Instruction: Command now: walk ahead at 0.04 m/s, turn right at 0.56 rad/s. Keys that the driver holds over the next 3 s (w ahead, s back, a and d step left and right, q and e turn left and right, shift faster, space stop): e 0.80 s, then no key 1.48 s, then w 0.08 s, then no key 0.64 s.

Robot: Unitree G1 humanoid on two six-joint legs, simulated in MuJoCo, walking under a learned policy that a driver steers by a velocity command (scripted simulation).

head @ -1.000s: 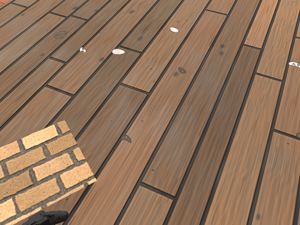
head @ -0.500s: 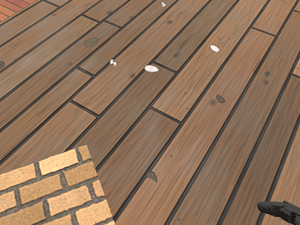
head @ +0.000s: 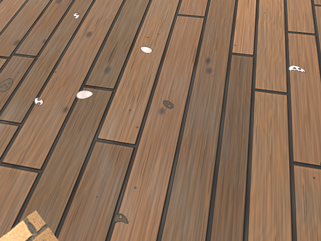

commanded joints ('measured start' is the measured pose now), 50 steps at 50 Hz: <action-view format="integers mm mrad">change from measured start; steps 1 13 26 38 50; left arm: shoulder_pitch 11 -8 -4 151 -10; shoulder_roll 154 176 99 237 123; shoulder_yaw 43 54 43 86 14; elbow -62 -90 -100 -104 -79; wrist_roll -19 -11 -32 -23 6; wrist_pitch -17 15 36 41 -12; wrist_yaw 18 39 34 23 40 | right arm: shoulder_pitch -3 7 36 77 8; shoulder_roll -110 -80 -104 -74 -64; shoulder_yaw -29 -18 -22 -24 -11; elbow -69 -76 -110 -95 -101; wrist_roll -8 7 -17 -13 -1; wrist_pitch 2 -13 3 2 18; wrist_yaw -20 3 -35 5 -8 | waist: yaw -2 11 -35 8 6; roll -85 -192 144 -184 -157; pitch -192 -190 -96 -179 -159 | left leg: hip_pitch -202 48 377 -24 -33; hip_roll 17 -69 218 120 18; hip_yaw -111 -122 -165 123 -79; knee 59 -421 -766 -233 -206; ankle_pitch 66 191 637 208 203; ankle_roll -4 -14 253 17 -46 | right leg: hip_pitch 281 173 -269 471 272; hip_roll -249 -176 -7 -219 -207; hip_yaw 321 458 65 271 245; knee -208 -202 538 -200 -217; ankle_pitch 385 91 -175 468 304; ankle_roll -192 -156 166 -61 -168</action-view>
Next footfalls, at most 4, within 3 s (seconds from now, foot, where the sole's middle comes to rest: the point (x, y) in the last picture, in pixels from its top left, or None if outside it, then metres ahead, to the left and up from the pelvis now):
0.32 left None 0.10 0.14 -0.77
0.74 right None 0.00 -0.11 -0.77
1.16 left None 0.12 0.10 -0.77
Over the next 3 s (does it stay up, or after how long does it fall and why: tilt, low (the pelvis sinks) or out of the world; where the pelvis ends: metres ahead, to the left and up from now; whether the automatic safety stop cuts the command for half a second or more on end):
stays up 0.05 -0.02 0.01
